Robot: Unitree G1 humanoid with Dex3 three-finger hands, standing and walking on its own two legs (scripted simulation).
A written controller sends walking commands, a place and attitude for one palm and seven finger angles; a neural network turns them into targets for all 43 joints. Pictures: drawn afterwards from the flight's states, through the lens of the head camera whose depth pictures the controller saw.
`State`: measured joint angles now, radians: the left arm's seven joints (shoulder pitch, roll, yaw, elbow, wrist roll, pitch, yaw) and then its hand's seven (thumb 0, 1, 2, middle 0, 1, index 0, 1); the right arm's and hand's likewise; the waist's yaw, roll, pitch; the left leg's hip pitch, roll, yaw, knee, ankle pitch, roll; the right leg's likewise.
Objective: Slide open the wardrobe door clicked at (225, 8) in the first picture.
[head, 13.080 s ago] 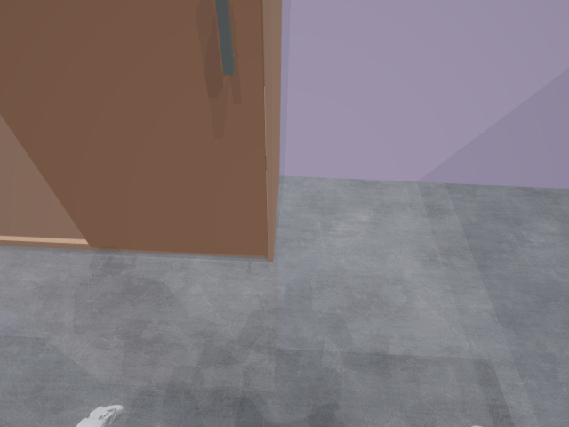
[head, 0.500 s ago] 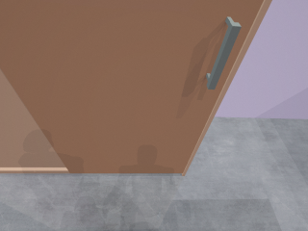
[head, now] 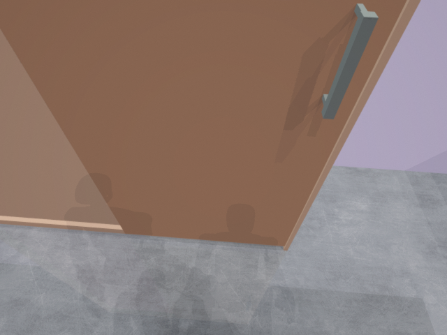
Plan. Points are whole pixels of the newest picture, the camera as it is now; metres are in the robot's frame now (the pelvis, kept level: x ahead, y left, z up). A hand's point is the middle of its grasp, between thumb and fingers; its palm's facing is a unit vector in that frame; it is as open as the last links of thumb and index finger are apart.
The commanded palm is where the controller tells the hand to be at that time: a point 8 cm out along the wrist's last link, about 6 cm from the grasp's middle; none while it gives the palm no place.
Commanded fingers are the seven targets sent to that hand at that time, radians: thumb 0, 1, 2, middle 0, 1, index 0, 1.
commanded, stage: come to a stop and stand still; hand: right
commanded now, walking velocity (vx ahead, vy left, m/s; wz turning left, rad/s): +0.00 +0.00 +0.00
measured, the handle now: (342, 66) +0.56 -0.17 +0.20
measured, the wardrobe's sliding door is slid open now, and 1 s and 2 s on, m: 0.00 0.00 0.00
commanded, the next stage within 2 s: look again from close up in 1.14 s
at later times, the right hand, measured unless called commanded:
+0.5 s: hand out of the picture +0.05 -0.16 -0.16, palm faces +0.07 +0.96 -0.26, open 7.3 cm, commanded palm none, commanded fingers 0.00 -0.90 -0.90 0.20 0.30 0.20 0.30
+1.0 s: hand out of the picture +0.00 -0.17 -0.16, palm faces +0.07 +0.97 -0.22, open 7.4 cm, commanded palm none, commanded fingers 0.00 -0.90 -0.90 0.20 0.30 0.20 0.30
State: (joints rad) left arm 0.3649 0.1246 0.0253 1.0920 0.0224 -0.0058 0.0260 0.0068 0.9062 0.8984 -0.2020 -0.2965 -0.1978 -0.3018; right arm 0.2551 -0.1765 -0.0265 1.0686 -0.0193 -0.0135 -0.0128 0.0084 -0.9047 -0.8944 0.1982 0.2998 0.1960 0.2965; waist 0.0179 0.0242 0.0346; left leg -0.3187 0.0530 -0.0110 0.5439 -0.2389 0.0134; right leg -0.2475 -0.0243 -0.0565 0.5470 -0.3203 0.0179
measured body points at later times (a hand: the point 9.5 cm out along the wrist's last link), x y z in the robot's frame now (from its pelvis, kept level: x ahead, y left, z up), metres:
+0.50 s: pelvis +0.02 +0.03 +0.00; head +0.03 +0.06 +0.45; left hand +0.02 +0.24 -0.17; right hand +0.04 -0.21 -0.14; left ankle +0.02 +0.13 -0.73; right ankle -0.02 -0.14 -0.73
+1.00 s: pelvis +0.00 +0.01 +0.01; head +0.02 +0.02 +0.46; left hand +0.00 +0.23 -0.16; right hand +0.00 -0.22 -0.15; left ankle +0.02 +0.13 -0.73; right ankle -0.02 -0.14 -0.73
